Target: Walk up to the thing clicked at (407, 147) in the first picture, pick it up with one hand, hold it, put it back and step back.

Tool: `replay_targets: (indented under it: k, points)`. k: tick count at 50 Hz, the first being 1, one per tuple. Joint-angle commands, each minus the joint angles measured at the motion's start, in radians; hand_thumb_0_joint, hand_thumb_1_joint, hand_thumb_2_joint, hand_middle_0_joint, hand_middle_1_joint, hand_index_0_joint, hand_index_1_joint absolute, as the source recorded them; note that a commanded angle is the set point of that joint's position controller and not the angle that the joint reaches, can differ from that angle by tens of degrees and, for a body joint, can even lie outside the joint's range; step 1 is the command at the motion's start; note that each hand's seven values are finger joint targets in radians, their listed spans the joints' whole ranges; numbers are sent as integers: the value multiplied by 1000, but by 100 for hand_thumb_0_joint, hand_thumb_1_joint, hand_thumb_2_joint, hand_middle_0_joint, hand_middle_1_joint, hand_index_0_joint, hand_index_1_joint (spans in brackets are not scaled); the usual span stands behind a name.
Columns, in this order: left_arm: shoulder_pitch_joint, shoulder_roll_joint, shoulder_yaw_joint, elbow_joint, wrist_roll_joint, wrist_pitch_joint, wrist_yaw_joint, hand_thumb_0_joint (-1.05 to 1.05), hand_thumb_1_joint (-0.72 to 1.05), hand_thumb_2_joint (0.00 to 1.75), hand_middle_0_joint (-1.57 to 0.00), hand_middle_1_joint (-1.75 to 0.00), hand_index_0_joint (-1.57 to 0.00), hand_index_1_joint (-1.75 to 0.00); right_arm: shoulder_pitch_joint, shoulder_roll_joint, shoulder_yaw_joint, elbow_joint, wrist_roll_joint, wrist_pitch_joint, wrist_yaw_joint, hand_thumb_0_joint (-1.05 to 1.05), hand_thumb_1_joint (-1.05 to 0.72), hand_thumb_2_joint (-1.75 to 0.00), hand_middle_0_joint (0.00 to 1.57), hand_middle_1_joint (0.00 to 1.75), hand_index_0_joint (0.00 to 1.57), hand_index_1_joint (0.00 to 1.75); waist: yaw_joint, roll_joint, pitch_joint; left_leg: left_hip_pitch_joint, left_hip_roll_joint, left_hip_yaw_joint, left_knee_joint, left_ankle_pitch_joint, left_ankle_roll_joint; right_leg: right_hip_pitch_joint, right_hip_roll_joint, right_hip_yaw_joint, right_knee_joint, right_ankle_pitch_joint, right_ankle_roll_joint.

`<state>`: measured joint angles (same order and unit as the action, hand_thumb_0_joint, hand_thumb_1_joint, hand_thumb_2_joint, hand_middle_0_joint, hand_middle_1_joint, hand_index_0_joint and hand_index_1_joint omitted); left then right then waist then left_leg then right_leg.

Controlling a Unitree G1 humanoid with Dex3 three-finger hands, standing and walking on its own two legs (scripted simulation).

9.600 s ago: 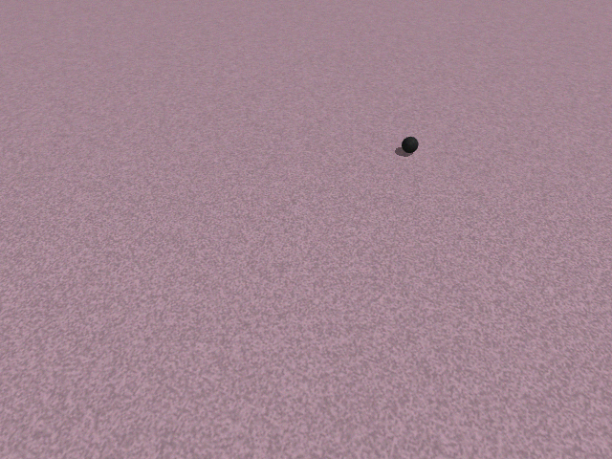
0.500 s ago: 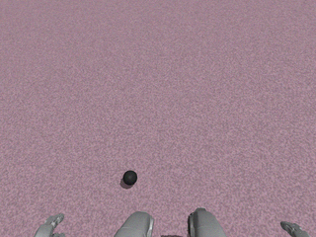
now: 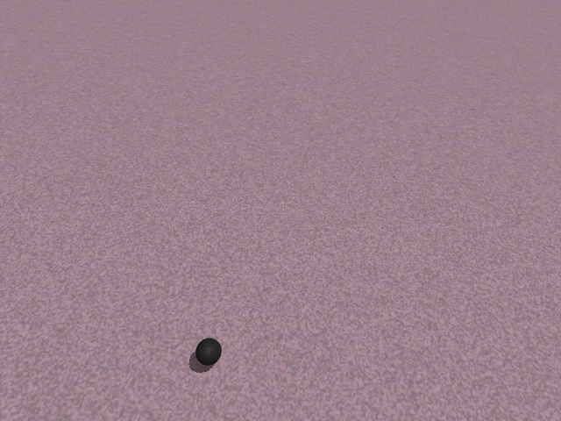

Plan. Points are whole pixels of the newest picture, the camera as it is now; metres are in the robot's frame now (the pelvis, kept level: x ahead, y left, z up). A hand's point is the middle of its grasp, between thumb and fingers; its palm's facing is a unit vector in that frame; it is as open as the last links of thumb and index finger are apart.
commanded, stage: walk up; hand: left
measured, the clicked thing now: (208, 351) +0.49 +0.22 -0.72
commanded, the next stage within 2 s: none
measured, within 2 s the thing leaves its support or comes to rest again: neither
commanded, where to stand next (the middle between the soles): +0.06 -0.02 m, yaw -5 degrees
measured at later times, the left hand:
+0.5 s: hand out of the picture +0.13 +0.27 -0.12, palm faces -0.03 -0.85 -0.52, open 7.4 cm
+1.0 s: hand out of the picture +0.08 +0.29 -0.15, palm faces -0.08 -0.88 -0.47, open 7.4 cm
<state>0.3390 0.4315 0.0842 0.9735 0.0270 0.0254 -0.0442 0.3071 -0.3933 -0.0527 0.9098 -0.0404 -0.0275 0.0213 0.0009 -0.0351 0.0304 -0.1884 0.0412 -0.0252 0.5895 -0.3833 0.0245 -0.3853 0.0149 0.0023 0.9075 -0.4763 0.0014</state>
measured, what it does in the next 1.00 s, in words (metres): steps on the spot: right foot, then left foot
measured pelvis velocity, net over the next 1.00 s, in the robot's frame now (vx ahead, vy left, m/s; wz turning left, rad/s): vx -0.01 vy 0.02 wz -0.09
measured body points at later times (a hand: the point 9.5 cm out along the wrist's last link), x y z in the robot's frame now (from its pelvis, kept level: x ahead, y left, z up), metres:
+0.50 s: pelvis +0.07 -0.02 +0.00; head +0.13 -0.06 +0.44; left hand +0.13 +0.31 -0.08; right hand +0.14 -0.32 -0.15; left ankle +0.17 +0.11 -0.71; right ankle +0.03 -0.13 -0.73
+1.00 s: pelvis -0.01 +0.02 -0.02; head +0.04 -0.02 +0.42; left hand +0.09 +0.34 -0.12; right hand +0.13 -0.29 -0.14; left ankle +0.15 +0.10 -0.73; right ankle -0.02 -0.06 -0.73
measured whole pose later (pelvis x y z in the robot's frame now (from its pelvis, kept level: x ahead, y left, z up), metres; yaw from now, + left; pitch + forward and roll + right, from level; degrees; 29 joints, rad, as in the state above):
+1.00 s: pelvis -0.01 +0.02 -0.02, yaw -5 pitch -4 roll +0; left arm 0.21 0.37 0.06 0.84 0.02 0.04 0.02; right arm 0.05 -0.40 -0.06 0.74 -0.01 0.08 0.00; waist 0.01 0.09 0.21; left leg -0.48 -0.01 0.06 0.68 -0.14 0.05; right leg -0.28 0.07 -0.02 0.80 -0.44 -0.07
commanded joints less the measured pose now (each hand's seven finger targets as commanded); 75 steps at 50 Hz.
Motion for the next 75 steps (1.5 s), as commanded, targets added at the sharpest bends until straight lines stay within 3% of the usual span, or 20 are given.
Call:
replay_targets:
  k: [1,4,7,12,18,26,28,30,35,43,48,50,52,54,56,63,68,69,71,75]
  points:
    - [-140,181,41,-161,2,-73,-11,0,90,90,-20,-30,-20,-30,25,-304,-83,-72,2,-37,-15,0,-90,-90,20,30,20,30,-52,242,80,164,232,-282,-225,-49,212,-178,-54,15,-235,-64,-29]
    - [125,172,50,-76,-6,-101,11,0,90,90,-20,-30,-20,-30,-61,-244,-60,-121,9,-19,-3,0,-90,-90,20,30,20,30,91,166,-19,-49,95,-58,106,272,129,298,13,-78,-536,186,-31]
    - [185,358,80,-91,-1,-119,39,0,90,90,-20,-30,-20,-30,-125,-211,-46,-196,23,2,-12,0,-90,-90,20,30,20,30,106,-33,32,-560,-55,-115,540,-184,16,437,-454,734,-707,-50,-198]
    - [91,256,41,-115,-35,-148,69,0,90,90,-20,-30,-20,-30,29,-210,-62,-113,27,24,16,0,-90,-90,20,30,20,30,-7,14,126,-407,-2,-135,476,121,2,276,-254,233,-627,550,-23]
    - [-66,202,11,-188,-36,-120,134,0,90,90,-20,-30,-20,-30,-16,-150,-55,-129,27,100,12,0,-90,-90,20,30,20,30,-43,-119,132,-234,-70,-109,399,165,-34,66,-222,14,-526,1120,-17]
    - [-38,221,23,-201,-52,-50,127,0,90,90,-20,-30,-20,-30,-106,-185,-63,-154,3,73,-10,0,-90,-90,20,30,20,30,21,-175,-24,-140,-50,-8,-51,183,24,281,-262,93,-250,959,-127]
    - [-21,194,12,-209,-71,-48,132,0,90,90,-20,-30,-20,-30,-65,-253,-88,-163,-19,60,-7,0,-90,-90,20,30,20,30,-18,27,-114,45,33,-108,-125,797,104,220,-148,51,-16,732,-45]
    - [36,140,6,-193,-89,-40,154,0,90,90,-20,-30,-20,-30,-54,-288,-107,-180,0,60,0,0,-90,-90,20,30,20,30,-38,352,-234,285,254,-362,-30,1416,294,-25,82,11,255,-226,-9]
    - [8,189,19,-163,-79,-13,149,0,90,90,-20,-30,-20,-30,-148,-185,-91,-241,6,86,-14,0,-90,-90,20,30,20,30,-24,161,-155,129,123,-175,-74,921,181,-51,42,83,299,-79,-8]
    - [-29,142,21,-182,-36,-19,128,0,90,90,-20,-30,-20,-30,-175,-189,-83,-254,12,101,-15,0,-90,-90,20,30,20,30,-28,185,-102,12,225,-273,-113,644,251,53,10,16,38,-48,4]
    - [86,141,53,-151,14,21,59,0,90,90,-20,-30,-20,-30,-243,-251,-92,-249,28,73,-42,0,-90,-90,20,30,20,30,58,64,-102,-272,214,-306,-193,-97,104,277,-20,29,-251,67,-108]
    - [49,210,75,-187,40,13,40,0,90,90,-20,-30,-20,-30,-175,-176,-67,-215,35,64,-53,0,-90,-90,20,30,20,30,68,-235,-25,-489,-48,-95,181,-332,-34,238,-235,445,-593,-324,-248]
    - [-162,277,68,-278,23,7,46,0,90,90,-20,-30,-20,-30,-227,-244,-91,-212,21,66,-67,0,-90,-90,20,30,20,30,61,-194,161,-296,-133,-144,562,-217,-49,-243,-478,642,-718,-49,-348]
    - [-202,164,43,-270,18,-10,58,0,90,90,-20,-30,-20,-30,-169,-207,-76,-160,37,63,-42,0,-90,-90,20,30,20,30,7,-21,164,-263,-177,-162,653,-81,-39,-151,-279,317,-592,312,-214]
    - [-212,156,58,-265,19,-10,58,0,90,90,-20,-30,-20,-30,-59,-167,-59,-129,44,62,-41,0,-90,-90,20,30,20,30,-17,-48,37,-315,-201,-133,669,-12,-38,43,-176,179,-584,192,-104]
    - [7,181,83,-249,40,2,26,0,90,90,-20,-30,-20,-30,-83,-209,-40,-106,22,1,-57,0,-90,-90,20,30,20,30,129,-164,-43,-391,-83,-1,162,-174,-74,485,-224,276,-603,-150,-189]
    - [-70,186,52,-274,22,16,1,0,90,90,-20,-30,-20,-30,109,-179,-61,-12,9,-25,-61,0,-90,-90,20,30,20,30,-20,-54,-8,119,-117,130,-286,66,19,93,-166,117,-543,-193,-104]
    - [-73,141,36,-285,23,18,0,0,90,90,-20,-30,-20,-30,163,-209,-76,2,5,-27,-63,0,-90,-90,20,30,20,30,-49,57,-10,285,-52,12,-344,-8,49,-91,-97,38,-415,-191,-40]
    - [-140,159,64,-303,20,16,5,0,90,90,-20,-30,-20,-30,83,-387,-109,-74,-11,-29,-67,0,-90,-90,20,30,20,30,-58,260,170,32,447,-689,-491,-676,253,-454,-47,49,96,-74,6]
    - [-15,178,67,-199,-1,-1,-19,0,90,90,-20,-30,-20,-30,-69,-251,-57,-104,4,-61,-61,0,-90,-90,20,30,20,30,42,129,202,-32,194,-238,-413,-208,153,-258,-27,146,136,144,-12]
